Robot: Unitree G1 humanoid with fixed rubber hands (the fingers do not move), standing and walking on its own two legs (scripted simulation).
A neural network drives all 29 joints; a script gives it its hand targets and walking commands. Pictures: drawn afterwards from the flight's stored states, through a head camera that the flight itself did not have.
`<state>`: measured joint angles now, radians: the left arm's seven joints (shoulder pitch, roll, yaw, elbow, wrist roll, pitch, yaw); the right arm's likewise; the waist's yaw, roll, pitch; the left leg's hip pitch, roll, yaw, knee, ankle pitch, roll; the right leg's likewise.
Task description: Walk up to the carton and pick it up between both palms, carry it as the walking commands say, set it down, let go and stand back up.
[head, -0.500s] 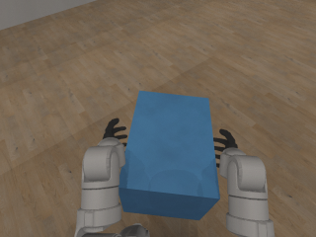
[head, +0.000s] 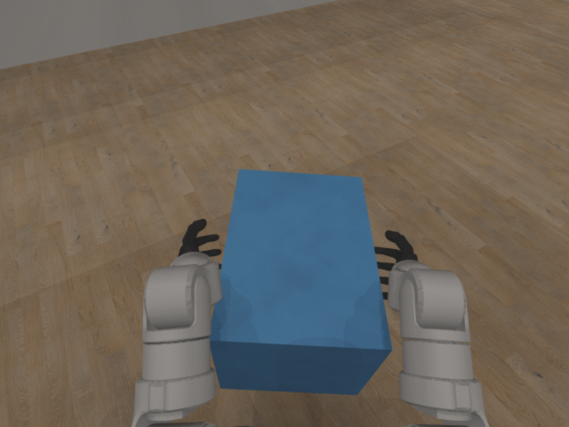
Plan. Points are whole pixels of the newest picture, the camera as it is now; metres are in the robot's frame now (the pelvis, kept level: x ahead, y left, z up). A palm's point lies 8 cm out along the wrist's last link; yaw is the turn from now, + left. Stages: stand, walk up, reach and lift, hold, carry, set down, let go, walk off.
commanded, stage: carry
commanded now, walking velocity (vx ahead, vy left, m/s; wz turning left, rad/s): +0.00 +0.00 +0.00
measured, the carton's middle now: (295, 276) +0.34 +0.03 +0.00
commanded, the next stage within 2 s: none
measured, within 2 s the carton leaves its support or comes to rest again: neither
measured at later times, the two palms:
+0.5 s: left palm (223, 296) +0.27 +0.12 +0.05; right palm (439, 333) +0.24 -0.16 +0.04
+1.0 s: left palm (225, 298) +0.27 +0.12 +0.05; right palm (442, 330) +0.24 -0.17 +0.04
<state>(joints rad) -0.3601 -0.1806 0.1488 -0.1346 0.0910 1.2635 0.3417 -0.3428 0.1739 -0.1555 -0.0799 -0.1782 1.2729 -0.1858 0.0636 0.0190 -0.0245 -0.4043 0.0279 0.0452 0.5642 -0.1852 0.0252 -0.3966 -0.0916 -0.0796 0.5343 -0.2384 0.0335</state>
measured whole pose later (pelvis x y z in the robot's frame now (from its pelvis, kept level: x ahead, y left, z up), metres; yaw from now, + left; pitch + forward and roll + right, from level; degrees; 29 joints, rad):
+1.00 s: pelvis -0.02 -0.01 +0.00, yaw -2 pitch +0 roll +0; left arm -0.22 -0.14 0.14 0.18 0.23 0.82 0.08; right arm -0.18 0.14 -0.12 0.14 -0.21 0.87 -0.07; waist -0.02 0.01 -0.11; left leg -0.34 0.00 0.07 0.56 -0.23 0.04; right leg -0.32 -0.02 -0.03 0.56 -0.24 0.01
